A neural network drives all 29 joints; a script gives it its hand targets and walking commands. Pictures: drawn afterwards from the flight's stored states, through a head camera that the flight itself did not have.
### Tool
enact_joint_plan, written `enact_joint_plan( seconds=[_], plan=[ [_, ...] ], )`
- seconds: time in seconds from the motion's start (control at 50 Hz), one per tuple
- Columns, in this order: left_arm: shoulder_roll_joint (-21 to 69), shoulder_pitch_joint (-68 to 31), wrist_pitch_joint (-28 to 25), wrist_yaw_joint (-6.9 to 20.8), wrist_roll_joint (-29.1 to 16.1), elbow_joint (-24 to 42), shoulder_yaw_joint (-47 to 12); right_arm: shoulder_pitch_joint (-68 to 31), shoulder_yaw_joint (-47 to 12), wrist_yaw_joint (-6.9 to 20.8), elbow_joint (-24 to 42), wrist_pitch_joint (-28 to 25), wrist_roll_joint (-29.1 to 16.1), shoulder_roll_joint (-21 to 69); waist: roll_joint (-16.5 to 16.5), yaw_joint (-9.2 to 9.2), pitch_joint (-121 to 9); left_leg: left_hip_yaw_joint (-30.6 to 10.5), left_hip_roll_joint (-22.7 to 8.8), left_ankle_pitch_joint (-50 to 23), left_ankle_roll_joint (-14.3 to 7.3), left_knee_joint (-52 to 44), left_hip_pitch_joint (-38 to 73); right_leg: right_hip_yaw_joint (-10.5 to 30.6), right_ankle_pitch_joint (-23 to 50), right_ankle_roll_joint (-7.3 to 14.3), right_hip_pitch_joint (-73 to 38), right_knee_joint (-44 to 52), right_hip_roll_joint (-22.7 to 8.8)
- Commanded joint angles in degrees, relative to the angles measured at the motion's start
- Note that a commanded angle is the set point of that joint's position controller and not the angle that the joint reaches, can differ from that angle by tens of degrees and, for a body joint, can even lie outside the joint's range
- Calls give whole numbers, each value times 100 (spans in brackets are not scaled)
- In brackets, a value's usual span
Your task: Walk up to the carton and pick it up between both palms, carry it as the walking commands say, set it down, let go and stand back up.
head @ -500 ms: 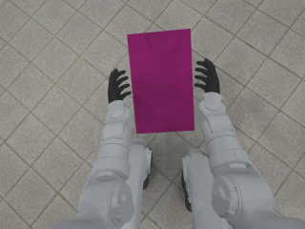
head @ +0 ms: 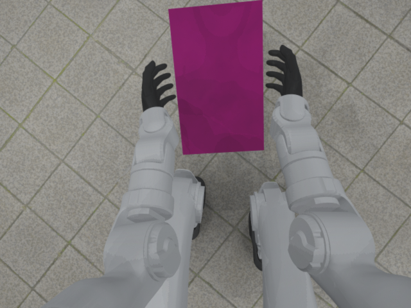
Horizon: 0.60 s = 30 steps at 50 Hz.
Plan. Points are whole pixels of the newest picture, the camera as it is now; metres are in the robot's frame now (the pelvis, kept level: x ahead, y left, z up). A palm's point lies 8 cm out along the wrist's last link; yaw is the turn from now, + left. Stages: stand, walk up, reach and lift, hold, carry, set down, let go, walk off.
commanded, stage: set down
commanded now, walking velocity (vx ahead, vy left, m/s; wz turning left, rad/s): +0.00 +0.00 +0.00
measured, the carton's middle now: (218, 83) +0.52 +0.04 -0.22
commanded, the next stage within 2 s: none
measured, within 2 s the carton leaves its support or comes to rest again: neither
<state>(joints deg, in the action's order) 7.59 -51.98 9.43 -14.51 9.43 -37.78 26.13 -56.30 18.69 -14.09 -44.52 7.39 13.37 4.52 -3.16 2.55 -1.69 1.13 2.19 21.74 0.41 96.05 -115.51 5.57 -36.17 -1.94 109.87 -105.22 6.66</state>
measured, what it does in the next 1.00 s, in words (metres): lowers itself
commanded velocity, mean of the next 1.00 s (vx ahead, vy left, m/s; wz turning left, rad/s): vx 0.00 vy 0.00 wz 0.00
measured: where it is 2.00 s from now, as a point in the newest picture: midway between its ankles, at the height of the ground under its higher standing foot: (226, 233)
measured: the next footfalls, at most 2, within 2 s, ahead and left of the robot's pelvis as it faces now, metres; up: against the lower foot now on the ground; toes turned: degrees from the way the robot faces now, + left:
none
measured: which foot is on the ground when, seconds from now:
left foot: down 0.00-1.00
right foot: down 0.00-1.00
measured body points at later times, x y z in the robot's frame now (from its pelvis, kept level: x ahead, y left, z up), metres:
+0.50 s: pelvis -0.01 +0.00 -0.05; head +0.33 +0.00 +0.25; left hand +0.47 +0.16 -0.21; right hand +0.50 -0.09 -0.21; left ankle +0.15 +0.11 -0.46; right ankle +0.07 -0.12 -0.46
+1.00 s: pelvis -0.01 +0.00 -0.09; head +0.35 -0.01 +0.18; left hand +0.52 +0.16 -0.26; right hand +0.51 -0.10 -0.28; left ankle +0.15 +0.11 -0.46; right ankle +0.07 -0.12 -0.46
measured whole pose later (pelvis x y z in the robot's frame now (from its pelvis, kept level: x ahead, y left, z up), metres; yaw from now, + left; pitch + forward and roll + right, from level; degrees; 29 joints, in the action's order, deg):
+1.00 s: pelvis -0.01 +0.00 -0.09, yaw +1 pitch +42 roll +3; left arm -6.4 -76.4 10.3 -7.9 8.7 -55.8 25.8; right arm -72.2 18.7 -8.6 -51.6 9.1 10.5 -3.0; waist -1.0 2.6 11.3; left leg 1.1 2.5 22.5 0.8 111.9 -131.6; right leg 4.4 -39.1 -2.7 124.9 -122.3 7.5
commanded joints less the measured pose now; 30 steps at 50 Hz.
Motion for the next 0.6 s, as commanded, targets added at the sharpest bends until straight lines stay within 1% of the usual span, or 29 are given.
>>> enact_joint_plan(
  seconds=[0.0, 0.02, 0.04, 0.06, 0.08, 0.1, 0.12, 0.14, 0.16, 0.18, 0.2, 0.22, 0.24, 0.26, 0.28, 0.3, 0.32, 0.34, 0.36, 0.38, 0.4, 0.42, 0.44, 0.48, 0.5, 0.52, 0.54, 0.56, 0.58],
  plan=[
    [3867, -4035, -199, 1447, -231, -285, -3121, -3975, -2556, 1462, -374, -209, -722, 4480, 3, 306, -5548, -155, 718, -776, 156, 8, 4665, -530, 811, 83, -600, 822, 552],
    [3939, -3987, -257, 1460, -274, -66, -3192, -4008, -2871, 1472, -102, -232, -827, 4535, -159, 530, -5749, -19, 751, -1217, 176, 139, 4494, -579, 984, 82, -700, 833, 566],
    [4271, -4081, -240, 1445, -478, 361, -3361, -3872, -2746, 1452, 106, -243, -777, 4355, 21, 64, -5957, -204, 769, -1278, 195, 126, 4810, -670, 1098, 73, -586, 737, 601],
    [4095, -4364, -306, 1458, -572, 282, -3436, -3892, -2857, 1483, -112, -251, -808, 4554, -183, 240, -6139, -25, 818, -1462, 220, 250, 4618, -599, 1219, 130, -917, 845, 622],
    [4028, -4171, -246, 1397, -301, -26, -3320, -3802, -2699, 1454, -386, -229, -830, 4396, 275, 255, -5766, -154, 730, -1079, 194, 73, 4765, -588, 939, 150, -477, 576, 578],
    [3969, -4389, -190, 1478, -234, -331, -2995, -3569, -2255, 1491, -1035, -111, -572, 4472, 67, 142, -5052, 40, 771, -643, 186, 242, 4147, -561, 470, 174, -344, 909, 623],
    [3818, -4339, -262, 1535, -282, -42, -2933, -3667, -2333, 1530, -969, -80, -525, 4512, -211, 223, -5017, -6, 823, -780, 141, 311, 3932, -532, 581, 132, -378, 942, 610],
    [4006, -4636, -237, 1560, -465, 100, -3079, -3656, -2243, 1530, -786, -106, -487, 4507, -117, -172, -5150, -136, 803, -647, 101, 319, 4131, -580, 573, 170, -205, 809, 584],
    [3826, -4445, -202, 1576, -148, -99, -2708, -3694, -2067, 1513, -820, -131, -381, 4280, 182, 103, -4477, 81, 784, -863, 138, 299, 3487, -461, 918, 210, -242, 965, 566],
    [3955, -4185, -232, 1572, -323, -297, -2959, -4128, -2531, 1455, -144, -224, -687, 4367, 37, 281, -5562, 46, 780, -1082, 105, 438, 4112, -542, 1113, 102, -724, 685, 581],
    [3896, -4262, -227, 1550, -432, -163, -3140, -4127, -2588, 1458, -220, -221, -719, 4229, -160, 158, -5541, -141, 784, -1384, 133, 445, 4274, -628, 1206, 67, -328, 526, 577],
    [3656, -4326, -210, 1548, -145, -299, -2848, -3856, -2468, 1544, -648, -142, -650, 4479, -66, 451, -5180, -46, 703, -855, 125, 398, 3846, -482, 821, 158, -318, 608, 556],
    [3726, -4465, -180, 1611, -370, -556, -2821, -4089, -2374, 1515, -603, -156, -507, 4065, -407, 177, -5306, -116, 711, -990, 135, 484, 3767, -541, 938, 122, -586, 635, 524],
    [3837, -4836, -313, 1595, -442, 74, -3034, -3910, -2390, 1500, -746, -161, -664, 4410, -60, 250, -5421, 49, 686, -966, 163, 601, 3505, -437, 1072, 207, -692, 636, 538],
    [3894, -4543, -272, 1583, -361, -239, -2959, -4114, -2340, 1478, -579, -177, -559, 4216, 20, 37, -5395, -26, 744, -934, 147, 597, 3897, -575, 855, 126, -305, 510, 570],
    [3511, -4976, -308, 1590, -570, 149, -3220, -4509, -2632, 1395, 41, -205, -852, 4145, -40, 236, -6002, 43, 715, -1250, 178, 721, 4206, -573, 1129, 71, -597, 442, 545],
    [3608, -4699, -292, 1578, -495, -113, -2939, -3999, -2459, 1441, -534, -182, -698, 4339, -105, 143, -5164, 43, 744, -1123, 132, 723, 3831, -531, 1126, 91, -419, 540, 574],
    [3557, -4756, -327, 1554, -467, -8, -3039, -4186, -2583, 1443, -387, -180, -753, 4256, -7, 307, -5367, 31, 717, -1216, 120, 772, 3755, -441, 1152, 134, -422, 457, 558],
    [3701, -4732, -282, 1602, -439, -167, -3135, -4166, -2522, 1462, -483, -210, -783, 4222, 139, 228, -5179, -12, 662, -1170, 146, 735, 3784, -480, 1122, 154, -252, 434, 522],
    [3553, -4765, -271, 1598, -447, -211, -2971, -4763, -2740, 1459, -107, -229, -892, 4014, -97, 443, -5803, 6, 698, -1573, 197, 893, 4071, -626, 1314, 32, -415, 195, 567],
    [3436, -4786, -271, 1523, -394, -298, -2998, -4356, -2548, 1460, -485, -174, -763, 4078, -79, 293, -5491, -113, 689, -1324, 181, 759, 4327, -594, 1039, 39, -51, 148, 526],
    [3389, -5001, -382, 1525, -517, 314, -3153, -4421, -2830, 1464, -178, -225, -950, 4122, -46, 404, -6142, -7, 649, -1744, 172, 1008, 4292, -527, 1463, 55, -515, 221, 578],
    [3649, -4690, -320, 1550, -456, -134, -3114, -4368, -2798, 1500, -204, -260, -853, 4309, 49, 380, -5514, -2, 733, -1695, 138, 916, 3993, -584, 1393, 92, -165, 297, 597],
    [3321, -5088, -376, 1613, -538, -132, -2888, -4661, -2571, 1513, -564, -211, -837, 3857, -263, 277, -5457, 1, 677, -1452, 211, 1107, 3626, -461, 1299, 106, -346, 180, 463],
    [3301, -5313, -289, 1685, -698, -220, -3056, -4417, -2383, 1552, -755, -146, -706, 3787, -167, 54, -5306, 4, 643, -1389, 255, 1104, 3771, -550, 1224, 156, -255, 205, 459],
    [3059, -5293, -356, 1623, -693, -95, -3050, -4541, -2568, 1492, -413, -146, -902, 4072, -77, 311, -5891, 49, 615, -1397, 199, 1198, 3792, -456, 1317, 101, -569, 141, 472],
    [3442, -4960, -295, 1609, -591, -493, -3049, -4679, -2521, 1494, -472, -218, -859, 3774, 88, 249, -5337, -13, 640, -1425, 183, 1131, 3922, -552, 1125, 112, 39, 172, 501],
    [3584, -5028, -264, 1614, -718, -362, -3109, -5044, -2669, 1543, -86, -246, -951, 3728, -81, 210, -5728, -177, 664, -1705, 186, 1198, 4353, -639, 1237, 98, 6, -35, 506],
    [3440, -5269, -255, 1593, -509, -583, -3022, -4955, -2544, 1554, -359, -222, -994, 3940, 171, 330, -5526, -71, 580, -1543, 230, 1186, 4456, -591, 1075, 118, 229, -10, 506]
  ],
)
